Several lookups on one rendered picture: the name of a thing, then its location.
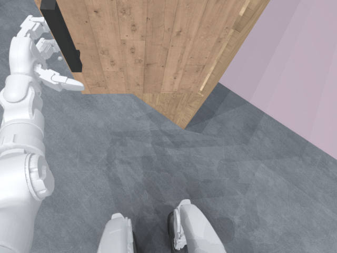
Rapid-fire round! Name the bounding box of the cupboard door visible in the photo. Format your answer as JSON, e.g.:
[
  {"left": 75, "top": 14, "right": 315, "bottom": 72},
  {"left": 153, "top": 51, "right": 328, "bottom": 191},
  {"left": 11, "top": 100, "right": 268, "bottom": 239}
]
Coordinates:
[{"left": 34, "top": 0, "right": 246, "bottom": 94}]

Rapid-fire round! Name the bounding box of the robot left upper arm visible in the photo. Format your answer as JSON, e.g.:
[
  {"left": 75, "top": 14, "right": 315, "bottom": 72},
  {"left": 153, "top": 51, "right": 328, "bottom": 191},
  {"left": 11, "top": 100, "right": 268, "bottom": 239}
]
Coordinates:
[{"left": 0, "top": 153, "right": 55, "bottom": 253}]

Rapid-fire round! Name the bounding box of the handle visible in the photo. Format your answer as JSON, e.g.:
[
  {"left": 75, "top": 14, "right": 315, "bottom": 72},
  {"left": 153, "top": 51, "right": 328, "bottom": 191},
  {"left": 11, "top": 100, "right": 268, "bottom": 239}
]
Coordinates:
[{"left": 40, "top": 0, "right": 82, "bottom": 72}]

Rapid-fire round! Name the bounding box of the robot left hand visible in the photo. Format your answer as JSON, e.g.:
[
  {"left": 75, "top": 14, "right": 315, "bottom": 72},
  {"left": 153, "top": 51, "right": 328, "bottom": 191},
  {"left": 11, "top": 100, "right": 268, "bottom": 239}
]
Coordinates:
[{"left": 9, "top": 15, "right": 85, "bottom": 92}]

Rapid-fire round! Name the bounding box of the left robot forearm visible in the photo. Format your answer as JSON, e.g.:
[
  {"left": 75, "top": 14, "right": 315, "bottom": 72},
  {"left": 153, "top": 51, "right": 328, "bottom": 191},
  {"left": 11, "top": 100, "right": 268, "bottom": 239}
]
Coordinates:
[{"left": 0, "top": 74, "right": 45, "bottom": 160}]

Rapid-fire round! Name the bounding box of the robot right foot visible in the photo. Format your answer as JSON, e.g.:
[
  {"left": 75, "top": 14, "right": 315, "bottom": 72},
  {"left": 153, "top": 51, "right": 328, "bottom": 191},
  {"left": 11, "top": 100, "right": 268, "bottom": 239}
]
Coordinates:
[{"left": 167, "top": 211, "right": 184, "bottom": 253}]

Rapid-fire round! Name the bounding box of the robot left thigh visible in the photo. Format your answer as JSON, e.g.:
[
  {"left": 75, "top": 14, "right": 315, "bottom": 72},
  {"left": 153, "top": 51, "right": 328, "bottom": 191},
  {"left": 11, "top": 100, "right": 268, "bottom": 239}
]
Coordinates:
[{"left": 97, "top": 217, "right": 133, "bottom": 253}]

